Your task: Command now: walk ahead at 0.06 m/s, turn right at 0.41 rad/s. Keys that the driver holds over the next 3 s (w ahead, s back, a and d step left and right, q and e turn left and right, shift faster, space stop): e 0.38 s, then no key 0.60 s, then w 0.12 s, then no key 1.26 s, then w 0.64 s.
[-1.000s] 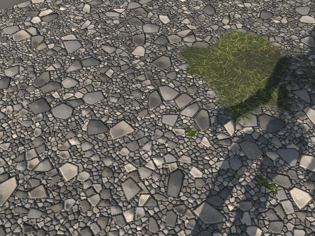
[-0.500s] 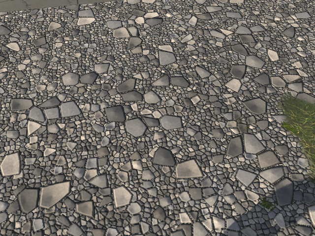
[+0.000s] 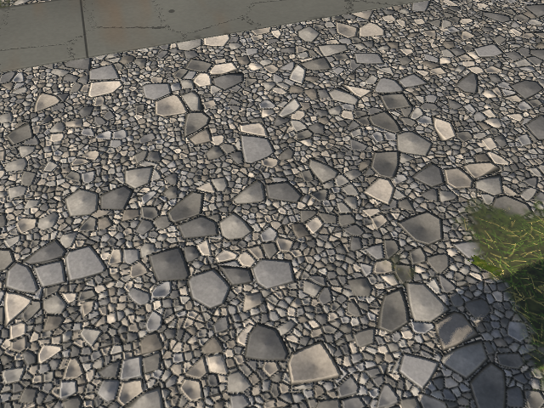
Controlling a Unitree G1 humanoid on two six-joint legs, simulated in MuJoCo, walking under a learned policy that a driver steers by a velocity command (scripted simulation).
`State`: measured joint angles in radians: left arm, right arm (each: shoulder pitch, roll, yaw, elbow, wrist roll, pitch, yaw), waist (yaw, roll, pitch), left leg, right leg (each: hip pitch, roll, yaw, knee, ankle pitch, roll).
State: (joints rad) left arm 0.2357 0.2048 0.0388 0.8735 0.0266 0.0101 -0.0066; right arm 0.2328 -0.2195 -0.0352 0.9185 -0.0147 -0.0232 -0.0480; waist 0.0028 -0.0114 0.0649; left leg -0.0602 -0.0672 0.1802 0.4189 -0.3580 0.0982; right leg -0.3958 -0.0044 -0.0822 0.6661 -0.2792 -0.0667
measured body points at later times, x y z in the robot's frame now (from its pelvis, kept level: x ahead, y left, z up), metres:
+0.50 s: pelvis +0.03 +0.02 +0.00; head +0.06 +0.02 +0.45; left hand +0.20 +0.27 -0.12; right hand +0.08 -0.27 -0.11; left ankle +0.06 +0.13 -0.72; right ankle +0.05 -0.08 -0.73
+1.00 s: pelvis +0.02 +0.03 +0.01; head +0.02 +0.02 +0.46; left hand +0.18 +0.25 -0.12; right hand +0.01 -0.24 -0.13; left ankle +0.06 +0.13 -0.73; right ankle -0.05 -0.07 -0.73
